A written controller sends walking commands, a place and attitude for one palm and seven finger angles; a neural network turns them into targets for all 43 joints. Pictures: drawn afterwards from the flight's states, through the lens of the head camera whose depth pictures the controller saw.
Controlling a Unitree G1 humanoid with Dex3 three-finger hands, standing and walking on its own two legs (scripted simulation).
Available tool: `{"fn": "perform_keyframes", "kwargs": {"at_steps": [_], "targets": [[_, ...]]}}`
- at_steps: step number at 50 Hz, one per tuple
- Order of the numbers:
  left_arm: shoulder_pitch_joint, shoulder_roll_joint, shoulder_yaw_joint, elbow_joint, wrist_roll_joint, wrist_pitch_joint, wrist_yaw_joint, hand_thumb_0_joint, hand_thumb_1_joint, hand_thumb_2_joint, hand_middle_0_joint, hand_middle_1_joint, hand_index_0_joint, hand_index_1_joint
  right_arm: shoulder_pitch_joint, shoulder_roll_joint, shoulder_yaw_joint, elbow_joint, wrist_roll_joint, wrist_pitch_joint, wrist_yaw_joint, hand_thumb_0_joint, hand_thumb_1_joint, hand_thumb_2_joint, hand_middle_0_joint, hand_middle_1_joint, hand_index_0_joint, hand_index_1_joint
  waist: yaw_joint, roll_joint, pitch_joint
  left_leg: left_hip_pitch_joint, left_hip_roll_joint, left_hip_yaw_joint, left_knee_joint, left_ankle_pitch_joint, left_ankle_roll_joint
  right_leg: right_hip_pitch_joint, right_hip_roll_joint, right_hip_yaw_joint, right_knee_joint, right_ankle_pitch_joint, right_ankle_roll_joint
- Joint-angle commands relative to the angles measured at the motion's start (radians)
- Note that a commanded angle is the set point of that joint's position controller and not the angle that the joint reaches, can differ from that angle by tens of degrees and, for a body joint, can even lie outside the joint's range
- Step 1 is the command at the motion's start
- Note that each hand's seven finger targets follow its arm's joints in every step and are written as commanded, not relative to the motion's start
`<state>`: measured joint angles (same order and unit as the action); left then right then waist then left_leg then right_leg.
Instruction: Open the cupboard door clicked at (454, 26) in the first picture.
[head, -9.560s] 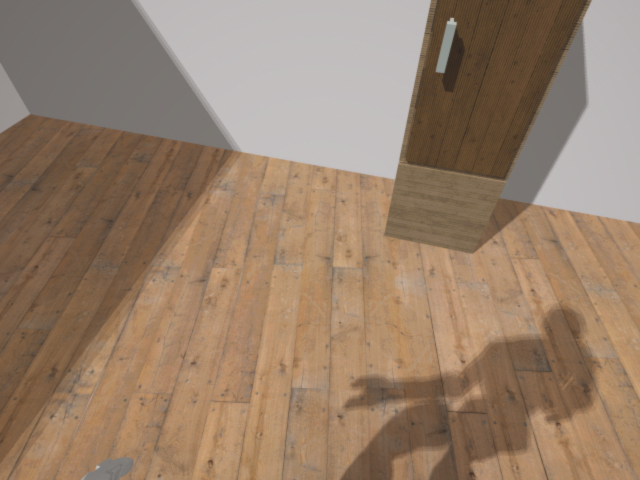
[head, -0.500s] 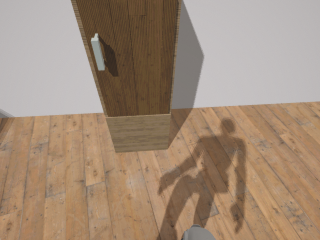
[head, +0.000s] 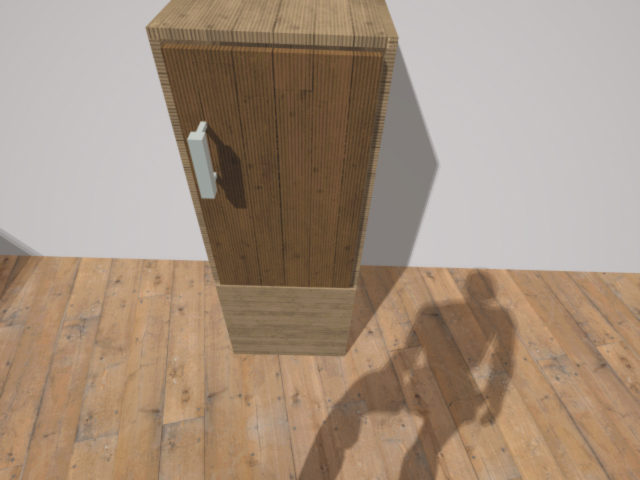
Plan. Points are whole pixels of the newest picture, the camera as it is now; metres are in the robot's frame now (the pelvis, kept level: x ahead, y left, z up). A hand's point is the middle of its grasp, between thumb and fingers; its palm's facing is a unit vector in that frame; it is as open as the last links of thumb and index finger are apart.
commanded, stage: come to a stop and stand still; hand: left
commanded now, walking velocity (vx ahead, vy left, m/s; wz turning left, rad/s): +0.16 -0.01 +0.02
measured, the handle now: (205, 160) +0.61 +0.26 +0.06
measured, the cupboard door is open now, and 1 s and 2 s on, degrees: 0 0 0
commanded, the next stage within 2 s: look again from close up in 1.12 s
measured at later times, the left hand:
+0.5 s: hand out of the picture +0.09 +0.16 -0.16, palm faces +0.02 -0.96 -0.28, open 7.3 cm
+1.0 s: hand out of the picture +0.01 +0.19 -0.17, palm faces +0.06 -0.98 -0.20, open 7.3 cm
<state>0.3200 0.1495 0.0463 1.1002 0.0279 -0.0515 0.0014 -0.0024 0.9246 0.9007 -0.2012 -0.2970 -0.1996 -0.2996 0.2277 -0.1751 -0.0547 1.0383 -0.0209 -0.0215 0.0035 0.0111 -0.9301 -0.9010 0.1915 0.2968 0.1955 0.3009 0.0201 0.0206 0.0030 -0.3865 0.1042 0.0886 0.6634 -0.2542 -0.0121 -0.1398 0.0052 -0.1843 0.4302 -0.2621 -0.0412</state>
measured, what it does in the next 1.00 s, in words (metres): steps on the spot: left foot, then right foot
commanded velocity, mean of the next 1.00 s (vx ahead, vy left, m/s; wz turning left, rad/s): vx -0.03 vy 0.01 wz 0.00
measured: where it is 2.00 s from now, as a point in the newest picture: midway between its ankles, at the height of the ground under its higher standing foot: outside the picture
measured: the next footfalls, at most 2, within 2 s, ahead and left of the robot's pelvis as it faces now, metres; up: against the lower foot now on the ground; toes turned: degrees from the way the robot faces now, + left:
left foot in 0.04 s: +0.11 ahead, +0.12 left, +0.00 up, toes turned +7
right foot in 0.40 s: +0.11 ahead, -0.13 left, +0.00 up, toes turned -7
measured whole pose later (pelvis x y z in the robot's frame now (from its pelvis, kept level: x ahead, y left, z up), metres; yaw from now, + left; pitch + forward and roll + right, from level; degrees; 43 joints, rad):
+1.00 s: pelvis -0.01 -0.01 +0.01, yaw +0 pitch +0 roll -1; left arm 0.27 0.20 0.07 1.07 0.03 0.05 0.00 0.00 0.91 0.90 -0.20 -0.30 -0.20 -0.30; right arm 0.32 -0.15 -0.02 1.07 -0.02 0.02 -0.02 0.01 -0.91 -0.90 0.19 0.30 0.20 0.30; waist 0.00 -0.02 -0.02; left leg -0.11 0.02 0.01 0.38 -0.28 0.01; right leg -0.42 -0.01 -0.05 0.75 -0.32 0.01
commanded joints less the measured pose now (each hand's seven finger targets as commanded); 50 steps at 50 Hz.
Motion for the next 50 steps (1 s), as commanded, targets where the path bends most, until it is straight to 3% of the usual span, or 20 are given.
{"fn": "perform_keyframes", "kwargs": {"at_steps": [1,2,3,6,9,14,17,19,21,22,28,37,42,43,44,45,46,47,49,50], "targets": [[0.041,0.095,0.01,-0.027,-0.014,0.003,0.007,0.0,0.9,0.9,-0.2,-0.3,-0.2,-0.3,0.166,-0.068,0.0,0.013,-0.005,-0.037,-0.005,0.0,-0.9,-0.9,0.2,0.3,0.2,0.3,-0.058,0.063,0.024,0.322,0.022,-0.061,-0.238,0.085,0.017,-0.218,-0.17,0.135,0.044,-0.031,-0.045],[0.053,0.045,0.002,-0.044,-0.017,0.007,0.003,0.0,0.9,0.9,-0.2,-0.3,-0.2,-0.3,0.237,-0.146,-0.017,0.023,-0.011,-0.039,-0.012,0.0,-0.9,-0.9,0.2,0.3,0.2,0.3,-0.075,0.258,0.019,0.403,0.206,-0.297,-0.329,0.097,0.096,-0.358,-0.07,0.049,0.259,-0.152,0.003],[0.022,0.043,-0.005,-0.064,-0.017,0.008,0.005,0.0,0.9,0.9,-0.2,-0.3,-0.2,-0.3,0.254,-0.173,-0.015,0.023,-0.01,-0.026,-0.021,0.0,-0.9,-0.9,0.2,0.3,0.2,0.3,-0.079,0.283,0.024,0.364,0.322,-0.429,-0.428,0.171,0.181,-0.39,-0.032,0.05,0.427,-0.327,0.025],[0.028,0.028,-0.015,-0.017,-0.015,0.031,0.017,0.0,0.9,0.9,-0.2,-0.3,-0.2,-0.3,0.059,-0.086,0.024,-0.007,-0.004,-0.02,-0.048,0.0,-0.9,-0.9,0.2,0.3,0.2,0.3,-0.016,0.142,0.064,0.19,0.237,-0.244,-0.404,0.49,0.171,-0.25,-0.107,0.16,0.433,-0.234,0.046],[0.072,0.029,-0.02,0.011,-0.023,0.048,0.024,0.0,0.9,0.9,-0.2,-0.3,-0.2,-0.3,0.017,-0.101,0.02,0.001,0.004,-0.014,-0.058,0.0,-0.9,-0.9,0.2,0.3,0.2,0.3,-0.004,0.061,0.001,0.278,0.202,-0.132,-0.334,0.768,0.158,-0.185,-0.1,0.146,0.314,-0.148,0.07],[0.037,0.067,0.0,-0.031,-0.011,0.081,0.027,0.0,0.9,0.9,-0.2,-0.3,-0.2,-0.3,0.006,-0.148,-0.016,-0.004,0.006,0.017,-0.059,0.0,-0.9,-0.9,0.2,0.3,0.2,0.3,-0.018,0.108,-0.002,0.261,0.211,-0.115,-0.307,0.693,0.165,-0.179,-0.077,0.119,0.287,-0.105,0.067],[0.051,0.079,0.008,-0.045,-0.007,0.08,0.027,0.0,0.9,0.9,-0.2,-0.3,-0.2,-0.3,-0.019,-0.151,-0.028,-0.012,0.003,0.031,-0.053,0.0,-0.9,-0.9,0.2,0.3,0.2,0.3,-0.002,0.126,-0.002,0.227,0.187,-0.096,-0.251,0.598,0.139,-0.132,-0.07,0.116,0.198,-0.018,0.059],[0.058,0.112,0.016,-0.055,-0.003,0.068,0.03,0.0,0.9,0.9,-0.2,-0.3,-0.2,-0.3,-0.028,-0.124,-0.032,-0.022,0.006,0.039,-0.048,0.0,-0.9,-0.9,0.2,0.3,0.2,0.3,0.007,0.036,-0.015,0.18,0.099,-0.047,-0.148,0.394,0.068,-0.066,-0.111,0.176,0.047,0.312,0.047],[0.028,0.212,0.026,-0.067,-0.002,0.053,0.034,0.0,0.9,0.9,-0.2,-0.3,-0.2,-0.3,-0.004,-0.044,-0.02,-0.04,0.018,0.051,-0.033,0.0,-0.9,-0.9,0.2,0.3,0.2,0.3,-0.007,-0.2,-0.026,0.066,-0.079,0.035,0.067,-0.185,-0.011,-0.035,-0.358,0.383,-0.043,0.709,-0.088],[0.033,0.211,0.025,-0.074,-0.004,0.054,0.036,0.0,0.9,0.9,-0.2,-0.3,-0.2,-0.3,-0.022,-0.042,-0.02,-0.045,0.017,0.067,-0.036,0.0,-0.9,-0.9,0.2,0.3,0.2,0.3,0.016,-0.187,-0.036,0.077,-0.082,-0.034,0.203,-0.326,-0.007,-0.072,-0.4,0.405,-0.078,0.734,-0.15],[-0.084,0.19,0.035,-0.127,-0.005,0.054,0.049,0.0,0.9,0.9,-0.2,-0.3,-0.2,-0.3,-0.003,-0.08,-0.027,-0.021,0.008,0.08,-0.02,0.0,-0.9,-0.9,0.2,0.3,0.2,0.3,0.002,-0.164,-0.017,-0.049,-0.076,-0.123,0.429,-0.189,-0.026,-0.033,-0.332,0.341,-0.101,0.459,-0.142],[-0.044,0.222,0.051,-0.128,0.007,0.052,0.038,0.0,0.9,0.9,-0.2,-0.3,-0.2,-0.3,-0.015,-0.074,-0.012,-0.05,0.009,0.058,-0.006,0.0,-0.9,-0.9,0.2,0.3,0.2,0.3,0.047,-0.2,-0.047,0.041,-0.085,-0.078,0.055,-0.216,-0.02,0.039,-0.314,0.408,-0.187,0.081,-0.134],[-0.126,0.216,0.048,-0.118,-0.001,0.065,0.03,0.0,0.9,0.9,-0.2,-0.3,-0.2,-0.3,0.173,-0.048,0.0,0.017,0.006,0.046,-0.008,0.0,-0.9,-0.9,0.2,0.3,0.2,0.3,-0.038,-0.221,-0.034,0.32,-0.117,-0.009,-0.217,-0.084,0.006,-0.179,-0.227,0.336,-0.254,-0.232,-0.036],[-0.137,0.194,0.041,-0.117,-0.005,0.069,0.029,0.0,0.9,0.9,-0.2,-0.3,-0.2,-0.3,0.221,-0.051,0.003,0.038,0.005,0.041,-0.012,0.0,-0.9,-0.9,0.2,0.3,0.2,0.3,-0.059,-0.181,-0.023,0.389,-0.112,-0.019,-0.292,-0.067,0.014,-0.247,-0.193,0.306,-0.227,-0.284,-0.002],[-0.138,0.159,0.029,-0.119,-0.012,0.074,0.024,0.0,0.9,0.9,-0.2,-0.3,-0.2,-0.3,0.242,-0.079,0.001,0.041,-0.002,0.034,-0.017,0.0,-0.9,-0.9,0.2,0.3,0.2,0.3,-0.068,-0.048,0.011,0.368,-0.044,-0.126,-0.387,-0.177,0.039,-0.317,-0.129,0.256,-0.132,-0.325,0.029],[-0.135,0.107,0.019,-0.131,-0.019,0.077,0.017,0.0,0.9,0.9,-0.2,-0.3,-0.2,-0.3,0.222,-0.134,-0.009,0.026,-0.017,0.03,-0.021,0.0,-0.9,-0.9,0.2,0.3,0.2,0.3,-0.064,0.168,0.078,0.256,0.114,-0.352,-0.54,-0.445,0.094,-0.375,-0.037,0.15,0.072,-0.275,0.06],[-0.139,0.083,0.017,-0.138,-0.016,0.079,0.014,0.0,0.9,0.9,-0.2,-0.3,-0.2,-0.3,0.141,-0.185,-0.012,-0.01,-0.016,0.032,-0.03,0.0,-0.9,-0.9,0.2,0.3,0.2,0.3,-0.049,0.274,0.175,0.079,0.247,-0.503,-0.668,-0.601,0.152,-0.385,-0.002,0.107,0.287,-0.182,0.057],[-0.141,0.098,0.027,-0.148,-0.008,0.074,0.004,0.0,0.9,0.9,-0.2,-0.3,-0.2,-0.3,0.081,-0.182,-0.007,-0.04,-0.015,0.029,-0.037,0.0,-0.9,-0.9,0.2,0.3,0.2,0.3,-0.019,0.182,0.218,-0.032,0.268,-0.49,-0.682,-0.523,0.179,-0.358,-0.037,0.16,0.418,-0.14,0.048],[-0.066,0.106,0.032,-0.087,0.004,0.075,-0.007,0.0,0.9,0.9,-0.2,-0.3,-0.2,-0.3,0.026,-0.13,0.014,-0.026,-0.007,0.008,-0.04,0.0,-0.9,-0.9,0.2,0.3,0.2,0.3,0.018,0.174,0.162,0.054,0.16,-0.344,-0.621,-0.355,0.124,-0.352,-0.025,0.195,0.53,-0.071,0.049],[-0.053,0.101,0.031,-0.079,0.003,0.068,-0.013,0.0,0.9,0.9,-0.2,-0.3,-0.2,-0.3,0.05,-0.123,0.014,-0.024,-0.005,0.0,-0.044,0.0,-0.9,-0.9,0.2,0.3,0.2,0.3,0.008,0.142,0.146,0.127,0.134,-0.298,-0.589,-0.27,0.122,-0.392,-0.024,0.187,0.564,-0.047,0.054]]}}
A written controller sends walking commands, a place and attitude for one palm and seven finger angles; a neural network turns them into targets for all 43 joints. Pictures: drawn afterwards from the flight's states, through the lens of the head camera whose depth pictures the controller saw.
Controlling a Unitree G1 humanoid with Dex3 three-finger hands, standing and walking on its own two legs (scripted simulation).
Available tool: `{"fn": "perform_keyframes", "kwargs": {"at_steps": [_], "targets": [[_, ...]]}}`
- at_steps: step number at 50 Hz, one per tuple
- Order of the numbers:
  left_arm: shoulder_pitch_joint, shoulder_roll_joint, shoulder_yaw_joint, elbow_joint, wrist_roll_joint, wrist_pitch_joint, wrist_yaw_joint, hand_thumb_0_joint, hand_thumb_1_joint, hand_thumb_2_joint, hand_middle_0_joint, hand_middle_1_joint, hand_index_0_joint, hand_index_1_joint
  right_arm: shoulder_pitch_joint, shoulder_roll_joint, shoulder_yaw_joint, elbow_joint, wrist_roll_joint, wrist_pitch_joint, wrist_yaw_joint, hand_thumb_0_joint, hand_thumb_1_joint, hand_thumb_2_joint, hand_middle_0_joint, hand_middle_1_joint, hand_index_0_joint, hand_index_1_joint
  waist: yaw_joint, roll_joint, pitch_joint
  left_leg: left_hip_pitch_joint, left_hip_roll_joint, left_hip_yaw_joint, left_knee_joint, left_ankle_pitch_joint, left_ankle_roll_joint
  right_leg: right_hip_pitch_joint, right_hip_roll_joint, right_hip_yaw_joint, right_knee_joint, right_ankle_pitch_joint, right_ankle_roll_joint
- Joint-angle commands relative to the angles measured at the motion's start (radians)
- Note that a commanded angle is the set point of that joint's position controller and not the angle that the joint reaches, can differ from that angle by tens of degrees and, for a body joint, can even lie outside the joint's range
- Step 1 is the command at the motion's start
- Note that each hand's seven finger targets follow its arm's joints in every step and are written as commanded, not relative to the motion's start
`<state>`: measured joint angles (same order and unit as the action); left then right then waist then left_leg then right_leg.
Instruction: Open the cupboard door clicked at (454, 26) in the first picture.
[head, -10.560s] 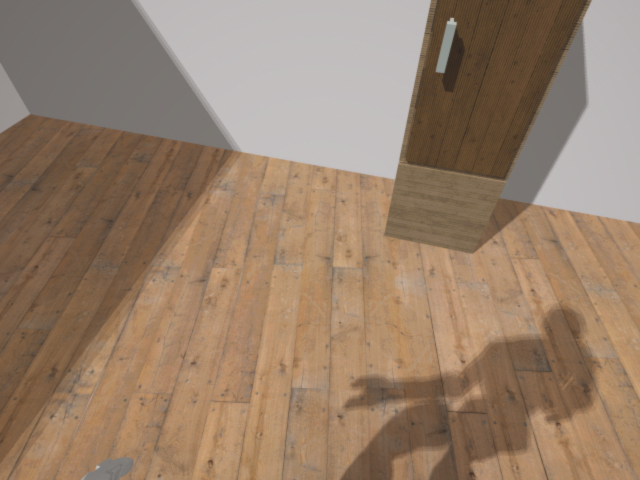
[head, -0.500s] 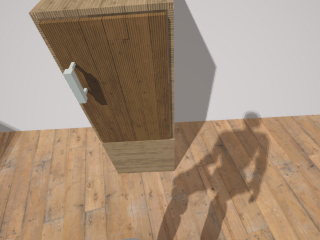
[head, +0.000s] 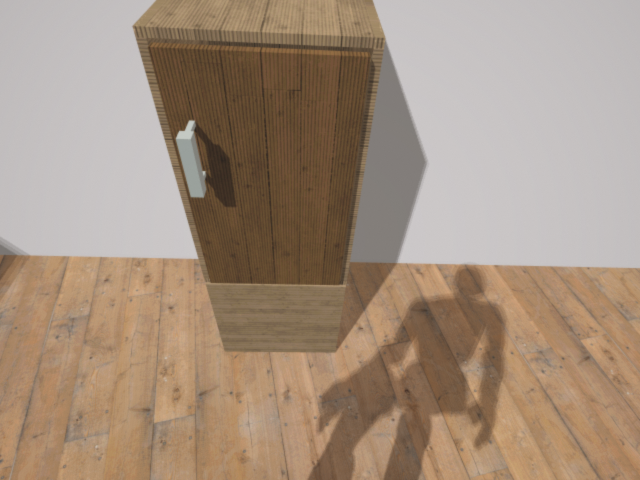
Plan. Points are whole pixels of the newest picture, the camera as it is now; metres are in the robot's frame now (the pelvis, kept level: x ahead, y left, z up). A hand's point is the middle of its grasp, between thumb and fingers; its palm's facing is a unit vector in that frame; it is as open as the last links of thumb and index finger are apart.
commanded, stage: come to a stop and stand still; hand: left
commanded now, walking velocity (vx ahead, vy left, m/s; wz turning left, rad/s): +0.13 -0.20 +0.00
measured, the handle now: (194, 159) +0.61 +0.27 +0.06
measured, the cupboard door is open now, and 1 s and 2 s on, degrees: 0 0 0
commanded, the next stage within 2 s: look again from close up in 0.12 s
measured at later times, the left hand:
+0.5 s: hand out of the picture +0.06 +0.14 -0.19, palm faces +0.02 -0.98 -0.21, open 7.2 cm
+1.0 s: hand out of the picture -0.02 +0.13 -0.18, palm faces +0.15 -0.98 -0.16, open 7.3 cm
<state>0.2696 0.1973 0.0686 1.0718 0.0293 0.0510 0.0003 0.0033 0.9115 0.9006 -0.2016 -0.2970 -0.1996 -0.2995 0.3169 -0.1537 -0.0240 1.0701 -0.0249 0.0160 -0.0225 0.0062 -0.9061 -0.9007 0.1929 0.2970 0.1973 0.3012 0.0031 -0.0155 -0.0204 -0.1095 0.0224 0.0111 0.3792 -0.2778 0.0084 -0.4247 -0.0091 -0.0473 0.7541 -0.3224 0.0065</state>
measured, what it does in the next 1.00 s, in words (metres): steps on the spot: right foot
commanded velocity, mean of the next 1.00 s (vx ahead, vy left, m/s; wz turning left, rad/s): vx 0.04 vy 0.02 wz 0.04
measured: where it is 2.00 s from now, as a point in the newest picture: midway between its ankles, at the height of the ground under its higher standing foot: outside the picture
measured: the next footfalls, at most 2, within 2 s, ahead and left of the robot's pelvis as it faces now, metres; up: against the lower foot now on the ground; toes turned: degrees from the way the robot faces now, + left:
right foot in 0.26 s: +0.06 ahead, -0.14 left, +0.00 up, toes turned -5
left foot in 1.12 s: +0.10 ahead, +0.11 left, +0.00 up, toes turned +8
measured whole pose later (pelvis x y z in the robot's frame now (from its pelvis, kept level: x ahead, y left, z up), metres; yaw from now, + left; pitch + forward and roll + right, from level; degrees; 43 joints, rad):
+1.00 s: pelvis +0.01 -0.02 -0.01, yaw +3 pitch -3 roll -1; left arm 0.38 0.10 0.04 1.07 0.03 -0.02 0.03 0.00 0.91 0.90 -0.20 -0.30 -0.20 -0.30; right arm 0.36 -0.14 -0.01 1.12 -0.02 0.03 -0.01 0.01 -0.91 -0.90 0.19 0.30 0.20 0.30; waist 0.02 0.03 0.01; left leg -0.33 0.02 0.04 0.79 -0.43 0.03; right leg -0.18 -0.02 -0.14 0.49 -0.27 -0.03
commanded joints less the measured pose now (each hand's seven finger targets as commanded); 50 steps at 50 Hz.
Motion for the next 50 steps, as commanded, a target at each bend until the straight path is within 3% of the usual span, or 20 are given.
{"fn": "perform_keyframes", "kwargs": {"at_steps": [1,2,6,10,11,12,13,14,15,16,18,19,21,23,27,31,40,45,47,50], "targets": [[0.002,0.049,0.006,-0.043,0.0,-0.041,-0.015,0.0,0.9,0.9,-0.2,-0.3,-0.2,-0.3,-0.009,-0.144,-0.018,-0.046,0.0,-0.043,-0.02,0.0,-0.9,-0.9,0.2,0.3,0.2,0.3,0.015,0.15,0.149,-0.066,0.203,-0.192,-0.277,-0.163,0.105,-0.15,-0.011,0.044,0.252,0.028,0.014],[-0.014,0.048,0.004,-0.04,-0.002,-0.046,-0.016,0.0,0.9,0.9,-0.2,-0.3,-0.2,-0.3,0.029,-0.133,-0.018,-0.034,0.004,-0.047,-0.023,0.0,-0.9,-0.9,0.2,0.3,0.2,0.3,0.0,0.096,0.145,-0.02,0.208,-0.186,-0.263,-0.103,0.109,-0.173,-0.021,0.041,0.248,0.039,0.018],[-0.091,0.031,-0.012,-0.071,-0.01,-0.051,-0.012,0.0,0.9,0.9,-0.2,-0.3,-0.2,-0.3,0.136,-0.126,-0.021,0.011,-0.005,-0.051,-0.03,0.0,-0.9,-0.9,0.2,0.3,0.2,0.3,-0.05,0.159,0.124,0.104,0.254,-0.181,-0.174,0.284,0.156,-0.163,-0.053,0.025,0.083,-0.052,0.03],[-0.033,0.001,-0.025,-0.04,-0.024,-0.063,-0.003,0.0,0.9,0.9,-0.2,-0.3,-0.2,-0.3,0.116,-0.132,-0.022,0.037,-0.004,-0.043,-0.031,0.0,-0.9,-0.9,0.2,0.3,0.2,0.3,-0.024,0.183,0.061,0.055,0.21,-0.116,-0.036,0.502,0.12,0.1,-0.012,-0.028,-0.229,-0.028,0.016],[0.125,0.04,-0.039,0.071,-0.013,-0.089,0.044,0.0,0.9,0.9,-0.2,-0.3,-0.2,-0.3,-0.047,-0.171,-0.021,0.001,0.014,-0.061,-0.01,0.0,-0.9,-0.9,0.2,0.3,0.2,0.3,0.078,0.193,0.042,-0.149,0.191,0.002,0.214,0.439,0.028,0.256,-0.104,0.099,-0.283,0.257,-0.04],[0.228,0.145,-0.009,0.075,-0.007,-0.1,0.037,0.0,0.9,0.9,-0.2,-0.3,-0.2,-0.3,-0.058,-0.097,-0.011,-0.058,0.02,-0.066,0.005,0.0,-0.9,-0.9,0.2,0.3,0.2,0.3,0.089,-0.067,0.008,-0.253,0.051,0.05,0.356,0.165,-0.006,0.393,-0.144,0.132,-0.368,0.638,-0.029],[0.212,0.122,-0.017,0.045,-0.01,-0.104,0.035,0.0,0.9,0.9,-0.2,-0.3,-0.2,-0.3,0.028,-0.024,0.004,-0.079,0.011,-0.058,-0.006,0.0,-0.9,-0.9,0.2,0.3,0.2,0.3,0.026,-0.194,-0.081,-0.309,0.013,0.021,0.436,-0.192,-0.005,0.443,-0.271,0.236,-0.337,0.887,-0.08],[0.161,0.089,-0.036,0.038,-0.004,-0.109,0.04,0.0,0.9,0.9,-0.2,-0.3,-0.2,-0.3,0.074,-0.013,0.001,-0.052,0.008,-0.051,-0.01,0.0,-0.9,-0.9,0.2,0.3,0.2,0.3,0.003,-0.18,-0.101,-0.332,0.016,0.025,0.443,-0.234,-0.013,0.469,-0.283,0.201,-0.32,0.922,-0.133],[0.124,0.082,-0.04,0.022,-0.002,-0.106,0.046,0.0,0.9,0.9,-0.2,-0.3,-0.2,-0.3,0.064,-0.005,-0.003,-0.044,0.014,-0.046,-0.005,0.0,-0.9,-0.9,0.2,0.3,0.2,0.3,-0.003,-0.081,-0.084,-0.294,0.006,0.045,0.403,-0.199,-0.018,0.434,-0.246,0.133,-0.328,0.825,-0.141],[0.121,0.076,-0.031,0.034,-0.007,-0.106,0.054,0.0,0.9,0.9,-0.2,-0.3,-0.2,-0.3,0.054,-0.009,0.001,-0.036,0.012,-0.038,-0.001,0.0,-0.9,-0.9,0.2,0.3,0.2,0.3,-0.008,-0.19,-0.1,-0.231,0.014,0.032,0.373,-0.205,-0.014,0.365,-0.228,0.155,-0.316,0.807,-0.144],[0.043,0.051,-0.033,0.015,-0.015,-0.092,0.059,0.0,0.9,0.9,-0.2,-0.3,-0.2,-0.3,0.1,-0.013,0.0,-0.022,0.005,-0.034,-0.002,0.0,-0.9,-0.9,0.2,0.3,0.2,0.3,-0.044,-0.183,-0.057,-0.155,0.018,0.044,0.255,-0.069,-0.007,0.278,-0.195,0.086,-0.277,0.628,-0.125],[0.031,0.041,-0.037,0.01,-0.018,-0.086,0.057,0.0,0.9,0.9,-0.2,-0.3,-0.2,-0.3,0.118,-0.007,0.006,-0.001,0.006,-0.038,-0.004,0.0,-0.9,-0.9,0.2,0.3,0.2,0.3,-0.051,-0.076,-0.043,-0.078,0.017,0.035,0.162,0.038,-0.012,0.212,-0.178,0.094,-0.269,0.46,-0.104],[0.04,0.005,-0.044,-0.003,-0.023,-0.07,0.052,0.0,0.9,0.9,-0.2,-0.3,-0.2,-0.3,0.119,-0.064,0.006,0.004,-0.001,-0.049,-0.009,0.0,-0.9,-0.9,0.2,0.3,0.2,0.3,-0.031,0.172,0.036,-0.122,0.14,-0.094,0.055,0.235,0.034,0.156,-0.066,0.038,-0.22,0.146,-0.049],[0.062,-0.006,-0.049,0.008,-0.015,-0.069,0.048,0.0,0.9,0.9,-0.2,-0.3,-0.2,-0.3,0.044,-0.071,0.008,-0.008,0.001,-0.045,-0.011,0.0,-0.9,-0.9,0.2,0.3,0.2,0.3,0.005,0.223,0.131,-0.21,0.159,-0.119,0.014,0.29,0.067,0.183,-0.049,0.025,-0.238,0.096,-0.036],[0.094,0.012,-0.052,0.033,-0.014,-0.086,0.042,0.0,0.9,0.9,-0.2,-0.3,-0.2,-0.3,0.065,-0.048,0.012,0.0,0.009,-0.041,-0.018,0.0,-0.9,-0.9,0.2,0.3,0.2,0.3,-0.021,-0.025,0.133,-0.136,0.086,-0.042,0.072,0.222,0.026,0.167,-0.093,0.084,-0.308,0.323,-0.053],[0.109,0.026,-0.049,0.023,-0.016,-0.09,0.041,0.0,0.9,0.9,-0.2,-0.3,-0.2,-0.3,0.067,-0.069,0.011,0.015,0.01,-0.044,-0.02,0.0,-0.9,-0.9,0.2,0.3,0.2,0.3,-0.022,-0.001,0.05,-0.083,0.081,-0.027,0.066,0.233,0.021,0.226,-0.107,0.083,-0.304,0.392,-0.053],[0.139,0.024,-0.048,0.021,-0.014,-0.086,0.038,0.0,0.9,0.9,-0.2,-0.3,-0.2,-0.3,0.058,-0.062,0.017,0.026,0.013,-0.036,-0.014,0.0,-0.9,-0.9,0.2,0.3,0.2,0.3,-0.009,0.01,0.11,-0.135,0.059,-0.023,0.03,0.061,0.02,0.218,-0.112,0.105,-0.374,0.156,-0.06],[0.203,0.092,0.001,-0.006,-0.008,-0.074,0.041,0.0,0.9,0.9,-0.2,-0.3,-0.2,-0.3,0.012,-0.056,0.005,-0.022,0.003,-0.013,0.003,0.0,-0.9,-0.9,0.2,0.3,0.2,0.3,0.041,-0.145,0.174,-0.369,-0.008,0.039,0.337,-0.171,0.012,0.259,-0.301,0.33,-0.566,-0.197,-0.164],[0.212,0.098,0.015,-0.017,-0.003,-0.079,0.048,0.0,0.9,0.9,-0.2,-0.3,-0.2,-0.3,-0.017,-0.069,-0.007,-0.052,0.003,-0.011,0.011,0.0,-0.9,-0.9,0.2,0.3,0.2,0.3,0.047,-0.095,0.186,-0.467,0.021,0.0,0.484,-0.208,0.019,0.277,-0.377,0.371,-0.597,-0.186,-0.213],[0.151,0.095,0.019,-0.039,-0.001,-0.089,0.048,0.0,0.9,0.9,-0.2,-0.3,-0.2,-0.3,0.01,-0.043,-0.007,-0.057,0.007,-0.018,0.031,0.0,-0.9,-0.9,0.2,0.3,0.2,0.3,0.014,-0.089,0.142,-0.374,0.047,-0.011,0.396,-0.147,0.019,0.226,-0.342,0.238,-0.551,-0.068,-0.194]]}}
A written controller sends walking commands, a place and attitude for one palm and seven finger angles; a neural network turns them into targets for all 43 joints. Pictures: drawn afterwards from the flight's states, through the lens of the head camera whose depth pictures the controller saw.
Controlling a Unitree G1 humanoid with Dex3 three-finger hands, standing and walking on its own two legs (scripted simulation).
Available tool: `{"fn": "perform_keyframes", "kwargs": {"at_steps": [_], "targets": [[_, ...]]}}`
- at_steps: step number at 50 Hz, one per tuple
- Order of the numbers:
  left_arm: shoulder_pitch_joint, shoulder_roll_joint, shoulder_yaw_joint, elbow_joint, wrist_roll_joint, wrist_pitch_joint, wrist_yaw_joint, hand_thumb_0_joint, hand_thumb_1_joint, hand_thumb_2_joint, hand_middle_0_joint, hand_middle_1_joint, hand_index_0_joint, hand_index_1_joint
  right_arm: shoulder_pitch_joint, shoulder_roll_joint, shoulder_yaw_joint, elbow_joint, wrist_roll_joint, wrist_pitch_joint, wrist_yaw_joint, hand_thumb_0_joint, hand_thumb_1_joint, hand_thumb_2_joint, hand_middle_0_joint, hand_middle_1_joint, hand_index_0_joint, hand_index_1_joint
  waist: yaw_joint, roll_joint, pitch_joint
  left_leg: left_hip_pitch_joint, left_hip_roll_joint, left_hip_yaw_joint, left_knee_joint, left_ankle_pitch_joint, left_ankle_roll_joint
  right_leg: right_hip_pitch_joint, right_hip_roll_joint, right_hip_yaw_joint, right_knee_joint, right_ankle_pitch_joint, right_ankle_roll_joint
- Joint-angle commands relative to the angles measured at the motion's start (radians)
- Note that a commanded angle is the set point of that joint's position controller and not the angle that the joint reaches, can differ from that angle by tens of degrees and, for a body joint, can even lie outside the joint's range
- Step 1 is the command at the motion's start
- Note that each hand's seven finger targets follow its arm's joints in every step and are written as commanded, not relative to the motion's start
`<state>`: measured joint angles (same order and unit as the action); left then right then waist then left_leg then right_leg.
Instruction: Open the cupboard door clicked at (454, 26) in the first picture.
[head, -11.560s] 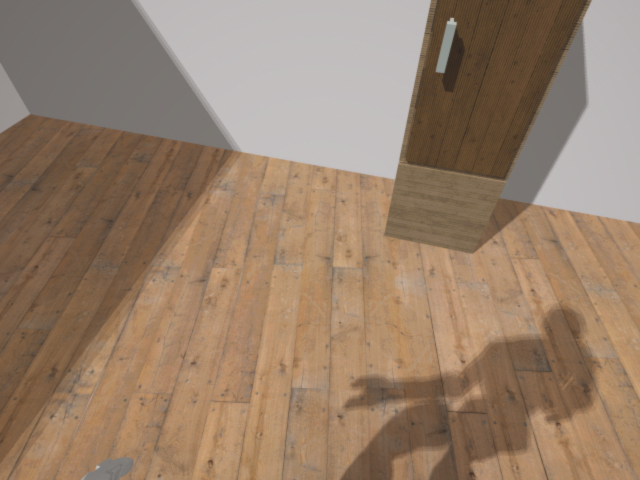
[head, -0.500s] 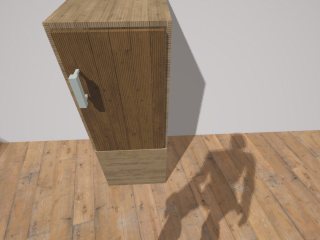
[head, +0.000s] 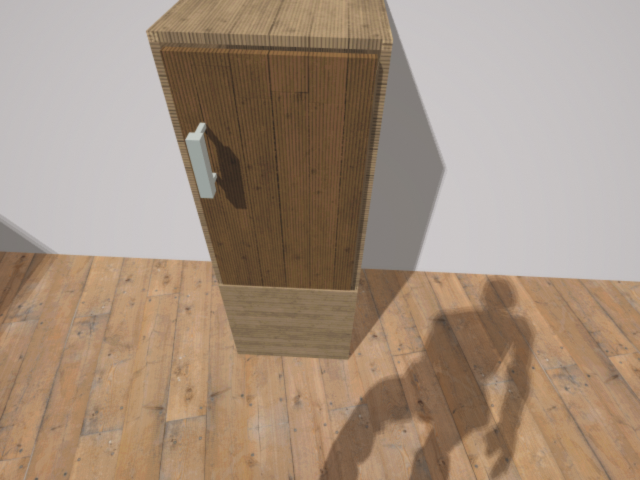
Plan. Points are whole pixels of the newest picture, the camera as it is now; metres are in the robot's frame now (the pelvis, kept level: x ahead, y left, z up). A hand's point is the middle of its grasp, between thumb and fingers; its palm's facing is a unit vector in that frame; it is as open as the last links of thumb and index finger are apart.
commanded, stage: shuffle to correct the standing spot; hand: left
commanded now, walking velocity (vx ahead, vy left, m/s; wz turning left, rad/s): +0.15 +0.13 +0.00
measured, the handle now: (204, 160) +0.62 +0.26 +0.07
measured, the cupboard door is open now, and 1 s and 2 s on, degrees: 0 0 0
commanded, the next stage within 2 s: come to a stop and stand still in 0.58 s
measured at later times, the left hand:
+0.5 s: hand out of the picture +0.07 +0.25 -0.16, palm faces +0.01 -0.98 -0.21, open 7.2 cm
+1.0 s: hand out of the picture +0.07 +0.24 -0.19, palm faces +0.05 -0.99 -0.10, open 7.3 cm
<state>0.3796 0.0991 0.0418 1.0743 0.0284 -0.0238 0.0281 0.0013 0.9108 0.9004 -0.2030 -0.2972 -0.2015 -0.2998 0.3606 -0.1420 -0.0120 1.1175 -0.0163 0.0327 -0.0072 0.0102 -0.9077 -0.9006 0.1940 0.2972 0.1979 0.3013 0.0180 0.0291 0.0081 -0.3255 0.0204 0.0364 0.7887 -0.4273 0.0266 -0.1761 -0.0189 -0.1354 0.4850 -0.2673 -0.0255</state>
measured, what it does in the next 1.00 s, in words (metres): walks ahead: left foot, then right foot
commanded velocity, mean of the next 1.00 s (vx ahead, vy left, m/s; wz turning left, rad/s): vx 0.07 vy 0.00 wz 0.00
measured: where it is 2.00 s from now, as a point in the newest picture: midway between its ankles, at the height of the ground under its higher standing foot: outside the picture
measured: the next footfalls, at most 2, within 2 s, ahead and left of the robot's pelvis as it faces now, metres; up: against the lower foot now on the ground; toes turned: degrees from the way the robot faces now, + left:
left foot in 0.12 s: +0.09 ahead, +0.13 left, +0.00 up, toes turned +5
right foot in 0.62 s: +0.09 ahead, -0.04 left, +0.00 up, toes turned -7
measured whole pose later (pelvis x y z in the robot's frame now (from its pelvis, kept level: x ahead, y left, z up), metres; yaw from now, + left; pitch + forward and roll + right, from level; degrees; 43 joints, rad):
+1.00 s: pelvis +0.10 +0.10 +0.00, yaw -3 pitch -1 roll +0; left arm 0.36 0.11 0.02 1.11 0.01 0.00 0.02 0.00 0.92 0.90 -0.20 -0.30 -0.20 -0.30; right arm 0.25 -0.14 -0.01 1.07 -0.01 -0.02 -0.05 0.02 -0.94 -0.90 0.19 0.30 0.20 0.30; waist 0.03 -0.05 0.02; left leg -0.32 0.02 0.09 0.56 -0.23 0.03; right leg -0.18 -0.05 -0.04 0.56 -0.36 0.01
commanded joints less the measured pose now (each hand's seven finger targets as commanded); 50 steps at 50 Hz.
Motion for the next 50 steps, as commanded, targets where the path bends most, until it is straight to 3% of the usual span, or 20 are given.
{"fn": "perform_keyframes", "kwargs": {"at_steps": [1,4,5,6,7,8,11,13,23,29,30,32,33,35,38,40,42,44,46,50], "targets": [[0.032,0.193,0.046,-0.045,0.0,-0.013,0.017,0.0,0.9,0.9,-0.2,-0.3,-0.2,-0.3,-0.023,-0.041,-0.017,-0.102,-0.001,-0.037,0.018,0.0,-0.9,-0.9,0.2,0.3,0.2,0.3,-0.003,-0.138,0.097,-0.082,0.036,-0.015,-0.081,0.032,-0.002,-0.069,-0.316,0.288,-0.263,-0.125,-0.149],[-0.006,0.188,0.048,-0.047,-0.002,0.005,0.007,0.0,0.9,0.9,-0.2,-0.3,-0.2,-0.3,0.095,-0.03,-0.018,-0.072,-0.005,-0.041,0.012,0.0,-0.9,-0.9,0.2,0.3,0.2,0.3,-0.055,-0.117,0.084,0.198,-0.022,0.069,-0.26,0.132,-0.016,-0.287,-0.227,0.168,-0.158,-0.322,-0.087],[-0.007,0.159,0.04,-0.054,-0.001,0.015,0.001,0.0,0.9,0.9,-0.2,-0.3,-0.2,-0.3,0.152,-0.064,-0.025,-0.061,-0.009,-0.043,0.005,0.0,-0.9,-0.9,0.2,0.3,0.2,0.3,-0.078,-0.003,0.077,0.242,0.005,0.014,-0.327,0.046,-0.012,-0.342,-0.174,0.119,-0.033,-0.347,-0.062],[-0.013,0.107,0.032,-0.075,-0.004,0.023,-0.007,0.0,0.9,0.9,-0.2,-0.3,-0.2,-0.3,0.207,-0.134,-0.044,-0.056,-0.021,-0.045,-0.003,0.0,-0.9,-0.9,0.2,0.3,0.2,0.3,-0.094,0.229,0.085,0.218,0.175,-0.261,-0.495,-0.213,0.051,-0.438,-0.057,0.013,0.222,-0.366,-0.017],[-0.033,0.066,0.02,-0.111,0.002,0.022,-0.01,0.0,0.9,0.9,-0.2,-0.3,-0.2,-0.3,0.253,-0.194,-0.056,-0.064,-0.019,-0.045,-0.009,0.0,-0.9,-0.9,0.2,0.3,0.2,0.3,-0.104,0.34,0.11,0.149,0.312,-0.483,-0.671,-0.402,0.138,-0.506,0.005,-0.011,0.473,-0.358,-0.006],[-0.065,0.077,0.019,-0.118,0.004,0.017,-0.013,0.0,0.9,0.9,-0.2,-0.3,-0.2,-0.3,0.2,-0.183,-0.055,-0.07,-0.015,-0.044,-0.01,0.0,-0.9,-0.9,0.2,0.3,0.2,0.3,-0.095,0.229,0.133,0.08,0.332,-0.521,-0.703,-0.41,0.185,-0.513,-0.044,0.077,0.601,-0.283,-0.033],[0.015,0.052,0.016,-0.06,0.003,0.006,-0.026,0.0,0.9,0.9,-0.2,-0.3,-0.2,-0.3,0.027,-0.111,-0.027,-0.108,-0.013,-0.073,-0.008,0.0,-0.9,-0.9,0.2,0.3,0.2,0.3,0.002,0.021,0.112,-0.063,0.241,-0.304,-0.678,-0.176,0.152,-0.382,-0.078,0.095,0.679,-0.065,-0.023],[0.037,0.038,0.012,-0.049,0.005,0.004,-0.03,0.0,0.9,0.9,-0.2,-0.3,-0.2,-0.3,0.036,-0.094,-0.021,-0.102,-0.009,-0.091,-0.01,0.0,-0.9,-0.9,0.2,0.3,0.2,0.3,0.006,0.016,0.088,-0.019,0.197,-0.205,-0.667,-0.017,0.145,-0.365,-0.079,0.076,0.633,-0.007,-0.005],[-0.104,0.056,0.005,-0.108,0.005,0.001,-0.025,0.0,0.9,0.9,-0.2,-0.3,-0.2,-0.3,0.131,-0.101,-0.031,-0.058,-0.017,-0.093,-0.012,0.0,-0.9,-0.9,0.2,0.3,0.2,0.3,-0.055,-0.007,0.084,0.1,0.266,-0.266,-0.67,-0.072,0.216,-0.311,-0.064,0.084,0.28,-0.127,-0.012],[-0.018,0.051,0.007,-0.071,0.002,-0.011,-0.02,0.0,0.9,0.9,-0.2,-0.3,-0.2,-0.3,0.103,-0.088,-0.029,-0.047,-0.011,-0.082,-0.011,0.0,-0.9,-0.9,0.2,0.3,0.2,0.3,-0.011,-0.06,0.062,-0.029,0.196,-0.194,-0.538,-0.129,0.139,-0.006,-0.022,0.078,-0.015,-0.062,-0.027],[0.015,0.073,0.011,-0.056,0.002,-0.014,-0.014,0.0,0.9,0.9,-0.2,-0.3,-0.2,-0.3,0.089,-0.072,-0.025,-0.049,-0.007,-0.082,-0.009,0.0,-0.9,-0.9,0.2,0.3,0.2,0.3,0.003,-0.102,0.072,-0.131,0.152,-0.154,-0.474,-0.138,0.106,0.097,-0.066,0.15,-0.063,-0.107,-0.051],[0.124,0.156,0.029,-0.024,-0.001,-0.02,-0.002,0.0,0.9,0.9,-0.2,-0.3,-0.2,-0.3,0.024,-0.034,-0.015,-0.086,-0.004,-0.083,0.002,0.0,-0.9,-0.9,0.2,0.3,0.2,0.3,0.048,-0.261,0.125,-0.374,-0.02,0.059,-0.165,-0.064,0.029,0.217,-0.299,0.475,-0.23,-0.311,-0.182],[0.155,0.183,0.037,-0.017,-0.006,-0.026,0.005,0.0,0.9,0.9,-0.2,-0.3,-0.2,-0.3,-0.033,-0.054,-0.025,-0.107,-0.012,-0.081,0.009,0.0,-0.9,-0.9,0.2,0.3,0.2,0.3,0.059,-0.257,0.125,-0.403,-0.009,0.067,0.035,-0.103,0.025,0.173,-0.378,0.578,-0.318,-0.359,-0.242],[0.075,0.15,0.034,-0.041,-0.008,-0.036,0.011,0.0,0.9,0.9,-0.2,-0.3,-0.2,-0.3,-0.045,-0.07,-0.033,-0.113,-0.016,-0.073,0.02,0.0,-0.9,-0.9,0.2,0.3,0.2,0.3,0.006,-0.141,0.158,-0.398,0.043,-0.024,0.215,-0.023,0.031,0.062,-0.34,0.481,-0.337,-0.27,-0.233],[-0.044,0.133,0.021,-0.079,-0.001,-0.045,0.01,0.0,0.9,0.9,-0.2,-0.3,-0.2,-0.3,0.022,-0.005,-0.02,-0.09,-0.008,-0.062,0.022,0.0,-0.9,-0.9,0.2,0.3,0.2,0.3,-0.062,-0.082,0.124,-0.166,0.061,-0.01,0.066,0.059,0.002,-0.112,-0.26,0.252,-0.269,0.117,-0.174],[-0.046,0.14,0.018,-0.064,-0.004,-0.034,0.006,0.0,0.9,0.9,-0.2,-0.3,-0.2,-0.3,0.064,0.019,-0.005,-0.072,-0.005,-0.065,0.008,0.0,-0.9,-0.9,0.2,0.3,0.2,0.3,-0.064,-0.113,0.066,0.03,0.026,0.029,-0.16,0.18,-0.023,-0.14,-0.201,0.171,-0.153,0.227,-0.134],[-0.002,0.108,0.004,-0.04,-0.011,-0.017,-0.001,0.0,0.9,0.9,-0.2,-0.3,-0.2,-0.3,0.119,-0.009,0.001,-0.037,-0.001,-0.078,-0.006,0.0,-0.9,-0.9,0.2,0.3,0.2,0.3,-0.056,-0.028,0.017,0.195,0.031,0.004,-0.318,0.396,-0.033,-0.155,-0.112,0.127,0.0,0.165,-0.063],[0.071,0.073,-0.005,-0.02,-0.026,0.002,-0.002,0.0,0.9,0.9,-0.2,-0.3,-0.2,-0.3,0.075,-0.127,-0.012,-0.068,-0.001,-0.082,-0.027,0.0,-0.9,-0.9,0.2,0.3,0.2,0.3,-0.01,0.206,-0.038,0.161,0.261,-0.233,-0.439,0.639,0.075,-0.127,-0.034,0.076,0.085,-0.094,0.016],[0.073,0.055,-0.015,-0.003,-0.019,0.01,0.003,0.0,0.9,0.9,-0.2,-0.3,-0.2,-0.3,-0.006,-0.138,-0.017,-0.08,0.0,-0.068,-0.037,0.0,-0.9,-0.9,0.2,0.3,0.2,0.3,0.003,0.107,0.022,0.066,0.252,-0.22,-0.453,0.633,0.105,-0.072,-0.025,0.089,0.079,-0.101,0.017],[0.073,0.089,-0.014,0.009,-0.016,0.024,0.009,0.0,0.9,0.9,-0.2,-0.3,-0.2,-0.3,-0.037,-0.134,-0.029,-0.08,0.013,-0.06,-0.052,0.0,-0.9,-0.9,0.2,0.3,0.2,0.3,-0.008,0.081,-0.011,0.177,0.219,-0.148,-0.383,0.915,0.095,-0.078,-0.045,0.112,0.042,0.047,0.026]]}}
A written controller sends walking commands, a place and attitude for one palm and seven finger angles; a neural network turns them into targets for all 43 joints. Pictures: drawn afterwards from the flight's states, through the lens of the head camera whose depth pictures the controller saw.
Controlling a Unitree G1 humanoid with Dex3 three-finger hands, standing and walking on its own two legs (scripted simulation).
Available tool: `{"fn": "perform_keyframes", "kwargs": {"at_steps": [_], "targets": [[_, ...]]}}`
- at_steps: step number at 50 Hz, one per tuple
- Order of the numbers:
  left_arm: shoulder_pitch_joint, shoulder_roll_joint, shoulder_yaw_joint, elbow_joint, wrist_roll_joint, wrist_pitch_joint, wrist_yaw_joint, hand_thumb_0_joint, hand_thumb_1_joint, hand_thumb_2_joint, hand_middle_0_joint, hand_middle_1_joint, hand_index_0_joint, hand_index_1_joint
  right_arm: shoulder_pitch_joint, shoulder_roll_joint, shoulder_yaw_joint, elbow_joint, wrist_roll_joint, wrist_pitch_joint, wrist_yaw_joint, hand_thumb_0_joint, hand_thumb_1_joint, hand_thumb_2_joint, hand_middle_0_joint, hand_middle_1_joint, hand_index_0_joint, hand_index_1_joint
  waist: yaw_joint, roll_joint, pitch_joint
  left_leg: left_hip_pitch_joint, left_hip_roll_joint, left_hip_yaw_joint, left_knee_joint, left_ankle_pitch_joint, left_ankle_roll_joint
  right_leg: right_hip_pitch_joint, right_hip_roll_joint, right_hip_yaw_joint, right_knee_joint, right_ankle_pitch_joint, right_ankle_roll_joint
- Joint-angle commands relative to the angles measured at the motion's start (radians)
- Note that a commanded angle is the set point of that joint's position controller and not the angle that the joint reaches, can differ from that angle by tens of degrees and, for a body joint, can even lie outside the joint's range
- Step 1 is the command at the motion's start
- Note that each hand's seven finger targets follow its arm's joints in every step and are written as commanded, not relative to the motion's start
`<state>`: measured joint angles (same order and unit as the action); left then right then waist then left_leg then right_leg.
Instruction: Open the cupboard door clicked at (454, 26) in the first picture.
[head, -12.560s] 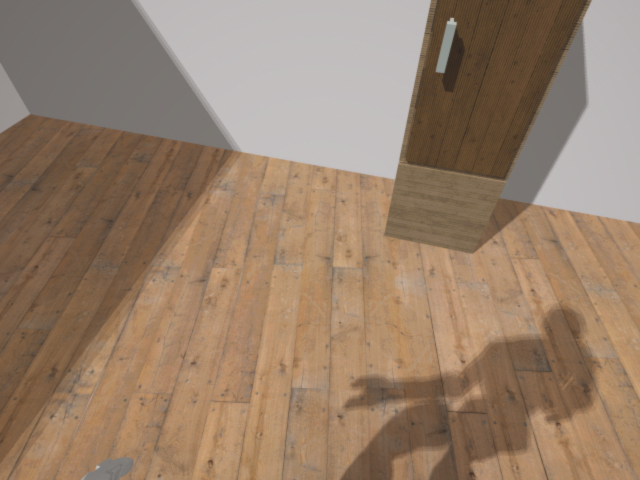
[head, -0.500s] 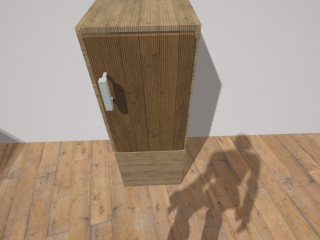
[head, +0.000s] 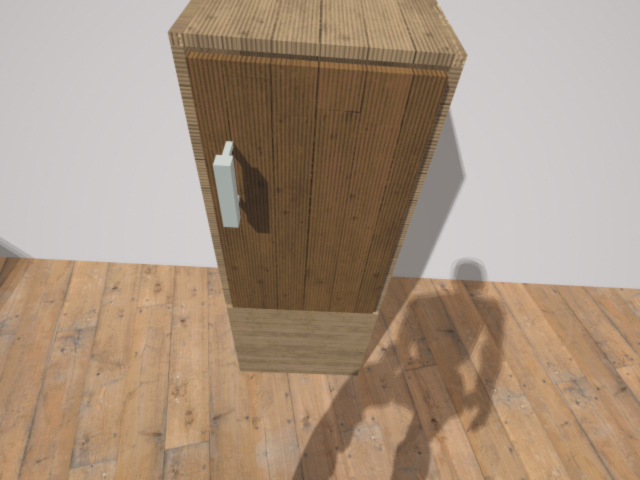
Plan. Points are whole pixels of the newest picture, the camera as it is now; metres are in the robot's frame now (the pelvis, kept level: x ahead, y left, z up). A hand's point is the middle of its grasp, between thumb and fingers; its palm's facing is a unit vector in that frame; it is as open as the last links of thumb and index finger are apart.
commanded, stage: come to a stop and stand still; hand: left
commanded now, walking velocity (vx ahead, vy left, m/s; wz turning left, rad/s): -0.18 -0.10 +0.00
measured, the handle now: (230, 184) +0.51 +0.19 +0.07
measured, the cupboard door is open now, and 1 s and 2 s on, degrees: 0 0 0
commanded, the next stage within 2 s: look again from close up in 0.98 s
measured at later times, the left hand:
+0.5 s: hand out of the picture -0.04 +0.13 -0.16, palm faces +0.10 -0.98 -0.17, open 7.3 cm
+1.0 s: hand out of the picture -0.06 +0.13 -0.17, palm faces +0.07 -0.99 -0.13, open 7.3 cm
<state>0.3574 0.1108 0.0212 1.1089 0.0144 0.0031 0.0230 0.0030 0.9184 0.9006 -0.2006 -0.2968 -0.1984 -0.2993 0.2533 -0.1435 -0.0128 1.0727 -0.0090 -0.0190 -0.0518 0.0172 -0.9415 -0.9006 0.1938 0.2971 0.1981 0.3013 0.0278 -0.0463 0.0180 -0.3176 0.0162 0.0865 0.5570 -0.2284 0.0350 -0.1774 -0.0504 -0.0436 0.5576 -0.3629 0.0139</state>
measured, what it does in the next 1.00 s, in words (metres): steps on the spot: left foot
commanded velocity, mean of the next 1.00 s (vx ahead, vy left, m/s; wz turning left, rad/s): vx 0.03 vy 0.03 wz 0.00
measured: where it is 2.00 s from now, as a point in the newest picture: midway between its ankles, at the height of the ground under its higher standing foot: outside the picture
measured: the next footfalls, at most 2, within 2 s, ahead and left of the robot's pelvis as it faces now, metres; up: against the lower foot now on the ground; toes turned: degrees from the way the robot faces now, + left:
left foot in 0.58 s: -0.01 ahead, +0.08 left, +0.00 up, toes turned +3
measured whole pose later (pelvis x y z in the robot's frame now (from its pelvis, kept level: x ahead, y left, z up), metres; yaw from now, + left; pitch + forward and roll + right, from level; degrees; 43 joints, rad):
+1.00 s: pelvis -0.04 -0.01 +0.01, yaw +0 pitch -1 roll +0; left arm 0.33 0.09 0.01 1.14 0.02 -0.01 0.03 0.00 0.92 0.90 -0.20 -0.30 -0.20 -0.30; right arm 0.32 -0.10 0.01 1.15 -0.01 -0.02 -0.04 0.02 -0.92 -0.90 0.20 0.30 0.20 0.30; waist 0.01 -0.01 0.01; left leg -0.16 -0.03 0.08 0.42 -0.24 0.05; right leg -0.18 -0.05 -0.08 0.45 -0.26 0.01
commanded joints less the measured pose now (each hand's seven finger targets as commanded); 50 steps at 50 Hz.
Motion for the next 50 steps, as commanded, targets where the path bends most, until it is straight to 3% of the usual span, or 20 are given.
{"fn": "perform_keyframes", "kwargs": {"at_steps": [1,4,7,9,10,11,12,13,15,19,24,27,28,29,30,32,35,38,41,50], "targets": [[0.092,0.084,0.008,-0.033,0.0,0.0,0.014,0.0,0.9,0.9,-0.2,-0.3,-0.2,-0.3,0.073,-0.146,-0.037,-0.04,0.006,-0.005,-0.009,0.0,-0.9,-0.9,0.2,0.3,0.2,0.3,-0.026,0.136,-0.051,0.207,0.225,-0.196,-0.139,0.732,0.087,-0.089,-0.012,0.019,-0.022,0.149,-0.011],[0.066,0.088,0.017,-0.07,0.006,0.013,0.012,0.0,0.9,0.9,-0.2,-0.3,-0.2,-0.3,0.076,-0.177,-0.059,-0.05,0.001,0.003,-0.011,0.0,-0.9,-0.9,0.2,0.3,0.2,0.3,-0.039,0.173,-0.094,0.256,0.274,-0.216,-0.15,0.775,0.121,-0.141,0.003,0.01,0.077,-0.01,-0.007],[0.056,0.08,0.024,-0.094,0.007,0.023,0.007,0.0,0.9,0.9,-0.2,-0.3,-0.2,-0.3,0.034,-0.174,-0.067,-0.072,-0.007,0.011,-0.006,0.0,-0.9,-0.9,0.2,0.3,0.2,0.3,-0.029,0.178,-0.096,0.173,0.286,-0.212,-0.169,0.597,0.147,-0.121,0.0,0.016,0.122,-0.084,-0.017],[0.095,0.073,0.027,-0.086,0.012,0.017,0.003,0.0,0.9,0.9,-0.2,-0.3,-0.2,-0.3,-0.02,-0.159,-0.065,-0.086,-0.008,0.019,0.003,0.0,-0.9,-0.9,0.2,0.3,0.2,0.3,0.003,0.127,-0.094,0.055,0.224,-0.162,-0.128,0.312,0.096,-0.023,-0.006,0.024,-0.036,0.083,-0.02],[0.098,0.093,0.027,-0.088,0.017,0.009,0.005,0.0,0.9,0.9,-0.2,-0.3,-0.2,-0.3,-0.031,-0.119,-0.058,-0.092,-0.006,0.025,0.012,0.0,-0.9,-0.9,0.2,0.3,0.2,0.3,0.006,0.019,-0.072,-0.01,0.141,-0.116,-0.083,0.08,0.04,-0.008,-0.044,0.101,-0.148,0.131,-0.033],[0.069,0.13,0.024,-0.091,0.018,0.002,0.007,0.0,0.9,0.9,-0.2,-0.3,-0.2,-0.3,-0.038,-0.063,-0.044,-0.102,-0.002,0.036,0.022,0.0,-0.9,-0.9,0.2,0.3,0.2,0.3,-0.011,-0.116,-0.03,-0.053,0.046,-0.046,-0.038,-0.122,-0.016,-0.051,-0.149,0.209,-0.259,0.027,-0.071],[0.022,0.152,0.019,-0.1,0.008,-0.009,0.01,0.0,0.9,0.9,-0.2,-0.3,-0.2,-0.3,-0.045,-0.04,-0.032,-0.098,-0.008,0.044,0.033,0.0,-0.9,-0.9,0.2,0.3,0.2,0.3,-0.021,-0.164,-0.005,-0.033,0.017,-0.035,0.013,-0.148,-0.039,-0.128,-0.21,0.263,-0.346,-0.142,-0.107],[-0.017,0.146,0.019,-0.114,0.006,-0.015,0.014,0.0,0.9,0.9,-0.2,-0.3,-0.2,-0.3,-0.054,-0.042,-0.034,-0.09,-0.015,0.049,0.039,0.0,-0.9,-0.9,0.2,0.3,0.2,0.3,-0.016,-0.195,0.066,-0.033,0.03,-0.055,0.074,-0.134,-0.037,-0.208,-0.214,0.287,-0.407,-0.249,-0.121],[-0.045,0.14,0.02,-0.121,0.007,-0.021,0.011,0.0,0.9,0.9,-0.2,-0.3,-0.2,-0.3,-0.031,-0.051,-0.03,-0.063,-0.021,0.043,0.047,0.0,-0.9,-0.9,0.2,0.3,0.2,0.3,-0.024,-0.129,0.129,-0.06,0.019,-0.065,0.163,-0.098,-0.033,-0.218,-0.201,0.282,-0.429,-0.24,-0.136],[-0.01,0.163,0.034,-0.12,0.01,-0.034,0.004,0.0,0.9,0.9,-0.2,-0.3,-0.2,-0.3,0.009,-0.067,-0.03,-0.047,-0.019,0.027,0.055,0.0,-0.9,-0.9,0.2,0.3,0.2,0.3,-0.008,-0.09,0.136,-0.129,0.018,-0.05,0.199,-0.114,-0.038,-0.091,-0.208,0.25,-0.406,-0.117,-0.164],[0.047,0.185,0.052,-0.093,0.012,-0.033,0.004,0.0,0.9,0.9,-0.2,-0.3,-0.2,-0.3,0.029,-0.056,-0.021,-0.052,-0.013,0.015,0.045,0.0,-0.9,-0.9,0.2,0.3,0.2,0.3,0.018,-0.053,0.075,-0.08,0.013,-0.04,0.041,-0.147,-0.041,0.038,-0.246,0.251,-0.315,0.138,-0.204],[0.005,0.161,0.047,-0.089,0.002,-0.024,0.004,0.0,0.9,0.9,-0.2,-0.3,-0.2,-0.3,0.129,-0.04,-0.012,-0.01,-0.005,0.005,0.033,0.0,-0.9,-0.9,0.2,0.3,0.2,0.3,-0.022,-0.034,0.044,0.148,0.007,-0.047,-0.171,0.003,-0.032,-0.078,-0.159,0.146,-0.198,0.162,-0.137],[0.006,0.128,0.039,-0.084,-0.002,-0.019,0.002,0.0,0.9,0.9,-0.2,-0.3,-0.2,-0.3,0.152,-0.065,-0.013,-0.004,-0.007,0.0,0.028,0.0,-0.9,-0.9,0.2,0.3,0.2,0.3,-0.024,0.056,0.032,0.188,0.061,-0.111,-0.2,0.042,-0.009,-0.129,-0.103,0.106,-0.142,0.099,-0.105],[0.016,0.096,0.031,-0.085,-0.001,-0.016,-0.002,0.0,0.9,0.9,-0.2,-0.3,-0.2,-0.3,0.157,-0.1,-0.017,-0.007,-0.012,-0.002,0.023,0.0,-0.9,-0.9,0.2,0.3,0.2,0.3,-0.016,0.154,0.028,0.172,0.151,-0.208,-0.237,0.039,0.032,-0.159,-0.042,0.043,-0.089,0.045,-0.071],[0.014,0.071,0.024,-0.086,0.001,-0.016,-0.002,0.0,0.9,0.9,-0.2,-0.3,-0.2,-0.3,0.152,-0.124,-0.019,-0.014,-0.013,0.002,0.019,0.0,-0.9,-0.9,0.2,0.3,0.2,0.3,-0.011,0.177,0.035,0.096,0.205,-0.257,-0.293,-0.033,0.07,-0.119,-0.016,-0.012,-0.061,0.02,-0.05],[0.007,0.065,0.015,-0.063,0.009,-0.008,-0.002,0.0,0.9,0.9,-0.2,-0.3,-0.2,-0.3,0.096,-0.102,-0.016,-0.012,-0.007,0.002,0.017,0.0,-0.9,-0.9,0.2,0.3,0.2,0.3,0.004,0.212,0.094,-0.011,0.184,-0.255,-0.364,-0.147,0.077,-0.061,-0.011,-0.016,-0.038,0.034,-0.046],[0.053,0.059,0.003,-0.017,0.007,-0.019,-0.003,0.0,0.9,0.9,-0.2,-0.3,-0.2,-0.3,0.098,-0.076,-0.006,-0.009,-0.004,-0.006,0.013,0.0,-0.9,-0.9,0.2,0.3,0.2,0.3,0.012,0.092,0.085,-0.006,0.128,-0.191,-0.296,-0.047,0.049,-0.007,-0.04,0.026,-0.119,0.159,-0.048],[0.057,0.065,-0.001,0.001,0.001,-0.024,0.002,0.0,0.9,0.9,-0.2,-0.3,-0.2,-0.3,0.121,-0.062,-0.001,0.009,-0.001,-0.011,0.012,0.0,-0.9,-0.9,0.2,0.3,0.2,0.3,-0.001,0.033,0.048,0.048,0.1,-0.154,-0.247,0.068,0.029,0.011,-0.06,0.045,-0.15,0.21,-0.048],[0.056,0.06,-0.004,0.009,-0.002,-0.028,0.007,0.0,0.9,0.9,-0.2,-0.3,-0.2,-0.3,0.139,-0.052,0.002,0.028,0.0,-0.015,0.01,0.0,-0.9,-0.9,0.2,0.3,0.2,0.3,-0.012,0.024,0.019,0.098,0.094,-0.14,-0.232,0.114,0.021,0.004,-0.068,0.046,-0.163,0.226,-0.048],[0.053,0.046,-0.008,0.024,0.0,-0.023,0.014,0.0,0.9,0.9,-0.2,-0.3,-0.2,-0.3,0.148,-0.032,0.007,0.057,-0.003,-0.015,0.008,0.0,-0.9,-0.9,0.2,0.3,0.2,0.3,-0.015,0.043,0.075,0.083,0.089,-0.14,-0.255,0.098,0.016,-0.014,-0.065,0.038,-0.169,0.21,-0.043]]}}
